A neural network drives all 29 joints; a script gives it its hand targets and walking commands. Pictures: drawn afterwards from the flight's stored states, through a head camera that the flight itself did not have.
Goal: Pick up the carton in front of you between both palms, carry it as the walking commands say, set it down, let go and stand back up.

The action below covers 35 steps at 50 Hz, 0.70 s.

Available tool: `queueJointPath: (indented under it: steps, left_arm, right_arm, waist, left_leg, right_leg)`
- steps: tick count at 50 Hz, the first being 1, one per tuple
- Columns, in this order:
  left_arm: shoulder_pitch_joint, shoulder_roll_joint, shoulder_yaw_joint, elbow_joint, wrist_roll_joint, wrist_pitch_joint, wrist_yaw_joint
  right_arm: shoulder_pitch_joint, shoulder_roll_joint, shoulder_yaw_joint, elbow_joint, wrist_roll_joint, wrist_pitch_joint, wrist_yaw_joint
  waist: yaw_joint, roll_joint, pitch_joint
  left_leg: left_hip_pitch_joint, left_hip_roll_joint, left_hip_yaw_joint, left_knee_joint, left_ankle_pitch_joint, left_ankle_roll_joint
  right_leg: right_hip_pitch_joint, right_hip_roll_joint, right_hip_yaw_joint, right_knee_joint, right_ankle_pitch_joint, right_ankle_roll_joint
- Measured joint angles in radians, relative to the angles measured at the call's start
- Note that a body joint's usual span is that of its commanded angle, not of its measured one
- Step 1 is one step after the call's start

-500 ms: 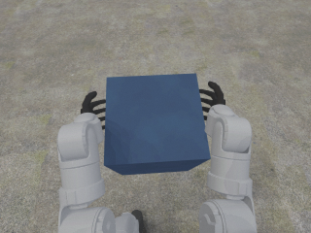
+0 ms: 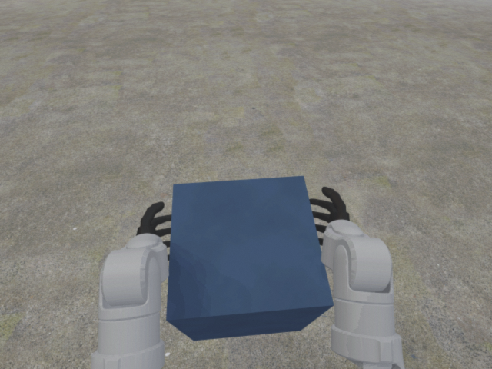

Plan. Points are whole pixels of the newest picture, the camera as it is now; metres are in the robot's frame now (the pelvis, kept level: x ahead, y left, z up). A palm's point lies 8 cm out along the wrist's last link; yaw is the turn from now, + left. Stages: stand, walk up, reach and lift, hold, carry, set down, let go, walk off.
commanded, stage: carry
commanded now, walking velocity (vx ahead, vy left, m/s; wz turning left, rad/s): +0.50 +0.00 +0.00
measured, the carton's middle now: (243, 265) +0.30 +0.00 +0.01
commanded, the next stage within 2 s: none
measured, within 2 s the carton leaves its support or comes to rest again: neither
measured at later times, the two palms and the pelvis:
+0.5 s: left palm (165, 131) +0.60 +0.17 +0.09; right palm (288, 121) +0.61 -0.11 +0.11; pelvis +0.32 +0.03 +0.00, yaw -1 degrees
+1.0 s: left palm (192, 72) +0.92 +0.14 +0.09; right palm (283, 69) +0.94 -0.14 +0.10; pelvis +0.63 -0.01 +0.01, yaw +2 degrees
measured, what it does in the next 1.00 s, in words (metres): walks ahead: left foot, then right foot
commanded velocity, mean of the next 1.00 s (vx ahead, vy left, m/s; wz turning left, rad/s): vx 0.50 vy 0.00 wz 0.00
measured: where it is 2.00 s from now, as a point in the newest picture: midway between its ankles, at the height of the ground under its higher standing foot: (236, 243)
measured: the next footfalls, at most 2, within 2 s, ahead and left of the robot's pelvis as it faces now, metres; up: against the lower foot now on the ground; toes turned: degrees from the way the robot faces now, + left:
left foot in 0.44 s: +0.44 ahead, +0.13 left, +0.00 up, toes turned +11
right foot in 0.90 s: +0.74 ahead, -0.09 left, +0.00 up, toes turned -11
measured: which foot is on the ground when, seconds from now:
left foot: down 0.00-0.02, up 0.04-0.42, down 0.44-0.92, up 0.94-1.00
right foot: down 0.00-0.48, up 0.50-0.88, down 0.90-1.00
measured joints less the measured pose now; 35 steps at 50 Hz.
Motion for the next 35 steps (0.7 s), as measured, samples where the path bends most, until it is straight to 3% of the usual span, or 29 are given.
queueJointPath:
  steps: [1,3,6,9,14,19,22,23,25,28,31,35]
  left_arm:
    - [-0.009,-0.002,-0.004,0.028,0.001,-0.010,0.000]
    - [-0.026,-0.007,-0.005,0.080,0.004,-0.018,0.002]
    - [-0.018,-0.005,-0.001,0.108,-0.004,-0.012,0.011]
    - [-0.004,-0.001,0.000,0.097,-0.019,-0.009,0.023]
    - [-0.003,-0.001,-0.002,0.045,-0.027,-0.017,0.029]
    - [-0.019,-0.005,-0.005,0.015,-0.011,-0.014,0.018]
    - [-0.026,-0.007,0.000,0.021,0.005,-0.005,0.009]
    - [-0.028,-0.005,0.008,0.026,0.010,-0.005,0.006]
    - [-0.021,0.004,0.025,0.042,0.009,-0.009,0.006]
    - [-0.009,-0.001,0.038,0.067,0.000,-0.002,0.019]
    - [-0.002,-0.001,0.018,0.071,-0.009,0.000,0.035]
    - [-0.003,0.000,0.002,0.040,-0.010,-0.014,0.035]
  right_arm:
    - [0.003,-0.002,-0.012,0.008,-0.002,-0.004,0.001]
    - [0.011,-0.004,-0.029,0.028,-0.006,-0.007,0.003]
    - [0.019,-0.006,-0.027,0.057,-0.003,-0.002,-0.002]
    - [0.022,-0.007,-0.016,0.062,0.002,-0.003,-0.007]
    - [0.021,-0.006,-0.003,0.015,0.003,-0.013,-0.006]
    - [0.017,-0.004,-0.005,-0.029,0.006,-0.009,-0.010]
    - [0.005,-0.001,-0.012,-0.014,0.007,-0.003,-0.011]
    - [-0.003,0.002,-0.011,0.005,0.006,-0.009,-0.010]
    - [-0.016,0.006,-0.001,0.063,-0.002,-0.031,-0.006]
    - [-0.012,0.005,-0.001,0.103,0.000,-0.029,-0.010]
    - [0.007,-0.001,-0.007,0.092,0.012,-0.026,-0.011]
    - [0.014,-0.003,-0.007,0.042,0.027,-0.030,-0.020]
  waist:
    - [0.007,0.018,-0.005]
    - [0.019,0.011,-0.001]
    - [0.023,-0.005,0.020]
    - [0.025,-0.012,0.037]
    - [0.018,-0.017,0.045]
    - [0.005,-0.023,0.023]
    - [0.004,-0.034,0.002]
    - [0.003,-0.051,-0.002]
    - [-0.008,-0.076,-0.002]
    - [-0.010,-0.055,0.024]
    - [-0.012,-0.046,0.053]
    - [-0.013,-0.042,0.074]
  left_leg:
    - [-0.049,0.027,-0.010,0.141,0.015,-0.001]
    - [-0.202,0.014,-0.075,0.470,0.021,0.004]
    - [-0.404,-0.003,-0.096,0.703,0.081,0.023]
    - [-0.529,0.016,-0.081,0.616,0.152,0.020]
    - [-0.616,0.045,-0.054,0.315,0.265,-0.004]
    - [-0.592,0.030,-0.008,0.100,0.391,0.004]
    - [-0.513,0.005,0.047,0.003,0.398,0.022]
    - [-0.496,-0.007,0.061,0.010,0.437,0.047]
    - [-0.495,-0.018,0.082,0.087,0.373,0.082]
    - [-0.433,-0.009,0.078,0.054,0.316,0.074]
    - [-0.348,-0.011,0.070,-0.031,0.309,0.069]
    - [-0.240,-0.015,0.059,-0.120,0.287,0.059]
  right_leg:
    - [-0.001,0.008,-0.015,0.046,-0.021,-0.027]
    - [0.017,0.003,-0.020,0.083,-0.097,-0.048]
    - [0.092,-0.001,-0.017,0.018,-0.118,-0.030]
    - [0.173,0.001,-0.009,-0.065,-0.124,-0.028]
    - [0.301,0.004,0.005,-0.168,-0.155,-0.007]
    - [0.425,-0.004,0.013,-0.196,-0.243,0.035]
    - [0.476,-0.024,0.025,-0.118,-0.352,0.071]
    - [0.463,-0.048,0.030,-0.032,-0.406,0.077]
    - [0.345,-0.079,0.082,0.266,-0.412,0.072]
    - [0.131,-0.041,0.141,0.611,-0.400,0.048]
    - [-0.010,-0.042,0.136,0.605,-0.318,0.040]
    - [-0.115,-0.059,0.123,0.415,-0.213,0.056]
